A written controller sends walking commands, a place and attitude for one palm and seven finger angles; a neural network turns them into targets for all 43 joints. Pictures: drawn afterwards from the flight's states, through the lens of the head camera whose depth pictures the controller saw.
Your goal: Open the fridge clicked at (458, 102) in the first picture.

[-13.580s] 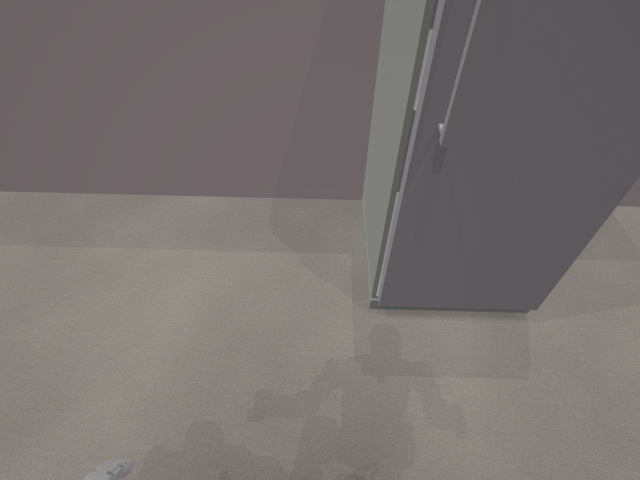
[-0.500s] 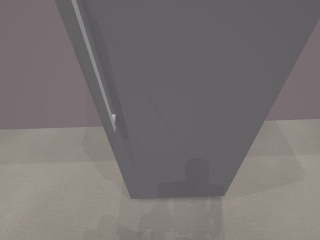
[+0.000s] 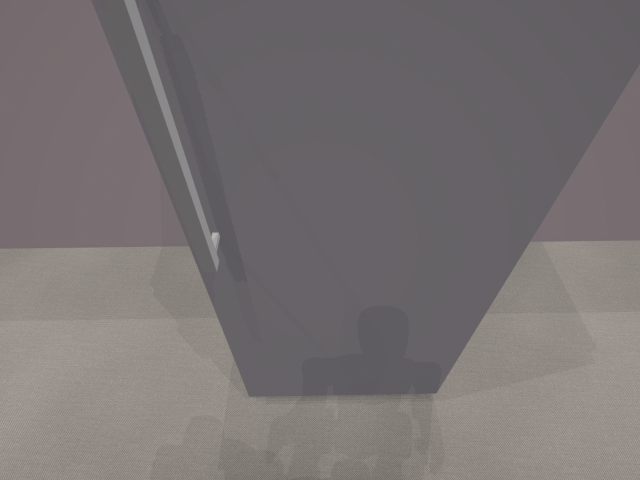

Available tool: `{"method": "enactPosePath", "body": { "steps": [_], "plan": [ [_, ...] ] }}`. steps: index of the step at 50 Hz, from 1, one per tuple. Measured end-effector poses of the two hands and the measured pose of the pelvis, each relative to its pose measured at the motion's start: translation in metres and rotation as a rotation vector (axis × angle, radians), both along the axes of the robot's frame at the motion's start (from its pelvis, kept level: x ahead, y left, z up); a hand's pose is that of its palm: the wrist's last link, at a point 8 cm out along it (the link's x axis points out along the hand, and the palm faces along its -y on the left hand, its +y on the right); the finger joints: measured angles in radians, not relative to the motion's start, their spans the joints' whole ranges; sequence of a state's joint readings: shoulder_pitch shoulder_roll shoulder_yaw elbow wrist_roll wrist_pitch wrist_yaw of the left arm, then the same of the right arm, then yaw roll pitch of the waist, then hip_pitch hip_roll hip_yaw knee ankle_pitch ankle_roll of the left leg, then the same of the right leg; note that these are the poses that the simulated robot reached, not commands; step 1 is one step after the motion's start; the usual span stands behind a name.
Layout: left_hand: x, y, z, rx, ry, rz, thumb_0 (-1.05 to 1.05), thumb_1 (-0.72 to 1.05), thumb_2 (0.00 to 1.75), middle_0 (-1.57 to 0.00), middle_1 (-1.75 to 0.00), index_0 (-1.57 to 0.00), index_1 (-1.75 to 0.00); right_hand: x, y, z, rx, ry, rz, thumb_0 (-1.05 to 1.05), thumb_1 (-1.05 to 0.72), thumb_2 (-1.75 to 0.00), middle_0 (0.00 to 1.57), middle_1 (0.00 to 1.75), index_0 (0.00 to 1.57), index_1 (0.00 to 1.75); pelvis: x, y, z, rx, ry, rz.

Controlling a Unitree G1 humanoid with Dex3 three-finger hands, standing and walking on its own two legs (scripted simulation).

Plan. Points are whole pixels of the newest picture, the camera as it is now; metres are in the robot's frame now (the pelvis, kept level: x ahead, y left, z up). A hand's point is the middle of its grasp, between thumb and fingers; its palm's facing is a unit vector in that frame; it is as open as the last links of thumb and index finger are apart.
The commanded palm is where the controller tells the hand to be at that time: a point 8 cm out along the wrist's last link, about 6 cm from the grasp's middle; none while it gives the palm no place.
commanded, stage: come to a stop and stand still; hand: left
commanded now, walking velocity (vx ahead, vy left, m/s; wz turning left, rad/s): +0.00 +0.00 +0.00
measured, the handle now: (178, 148) +0.42 +0.19 +0.21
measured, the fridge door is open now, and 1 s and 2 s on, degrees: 0 0 0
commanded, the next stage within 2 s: look again from close up in 0.04 s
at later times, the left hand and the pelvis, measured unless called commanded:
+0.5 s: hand out of the picture -0.01 +0.16 -0.17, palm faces +0.03 -0.98 -0.19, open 7.4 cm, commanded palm none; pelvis -0.01 -0.01 +0.00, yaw +0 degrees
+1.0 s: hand out of the picture -0.03 +0.16 -0.17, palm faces +0.03 -0.98 -0.19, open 7.4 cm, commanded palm +0.07 +0.21 -0.07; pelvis -0.02 -0.01 +0.00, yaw +0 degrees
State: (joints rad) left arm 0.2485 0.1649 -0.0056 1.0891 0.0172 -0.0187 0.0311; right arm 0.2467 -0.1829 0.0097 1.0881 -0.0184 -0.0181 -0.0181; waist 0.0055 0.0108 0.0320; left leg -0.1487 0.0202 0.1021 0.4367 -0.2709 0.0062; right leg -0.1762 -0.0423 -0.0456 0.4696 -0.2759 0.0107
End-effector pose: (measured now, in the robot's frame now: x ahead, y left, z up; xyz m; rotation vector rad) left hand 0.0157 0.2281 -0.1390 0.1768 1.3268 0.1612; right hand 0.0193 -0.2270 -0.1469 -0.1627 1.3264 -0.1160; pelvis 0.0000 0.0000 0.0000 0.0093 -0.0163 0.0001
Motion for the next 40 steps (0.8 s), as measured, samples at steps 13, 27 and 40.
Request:
{"method": "enactPosePath", "body": {
  "steps": [13, 27, 40],
  "plan": [
    [-0.022, -0.011, -0.002, -0.021, 0.045, 0.021, 0.00, 0.90, 0.90, -0.20, -0.30, -0.20, -0.29, -0.007, -0.003, 0.002, -0.001, 0.022, 0.004, 0.00, -0.91, -0.90, 0.20, 0.30, 0.20, 0.30, -0.003, -0.005, 0.002, -0.001, -0.010, 0.004],
    [-0.033, -0.016, -0.002, -0.027, 0.055, 0.021, 0.00, 0.91, 0.90, -0.20, -0.30, -0.20, -0.29, -0.035, 0.004, 0.000, 0.022, 0.073, -0.013, 0.00, -0.91, -0.90, 0.20, 0.30, 0.20, 0.30, -0.013, -0.007, 0.003, -0.001, -0.010, 0.002],
    [-0.041, -0.020, -0.003, -0.033, 0.059, 0.027, 0.00, 0.91, 0.90, -0.20, -0.30, -0.20, -0.29, -0.050, 0.010, 0.000, 0.036, 0.090, -0.029, 0.00, -0.90, -0.90, 0.20, 0.30, 0.20, 0.30, -0.018, -0.008, 0.003, -0.001, -0.012, 0.001]
  ]
}}
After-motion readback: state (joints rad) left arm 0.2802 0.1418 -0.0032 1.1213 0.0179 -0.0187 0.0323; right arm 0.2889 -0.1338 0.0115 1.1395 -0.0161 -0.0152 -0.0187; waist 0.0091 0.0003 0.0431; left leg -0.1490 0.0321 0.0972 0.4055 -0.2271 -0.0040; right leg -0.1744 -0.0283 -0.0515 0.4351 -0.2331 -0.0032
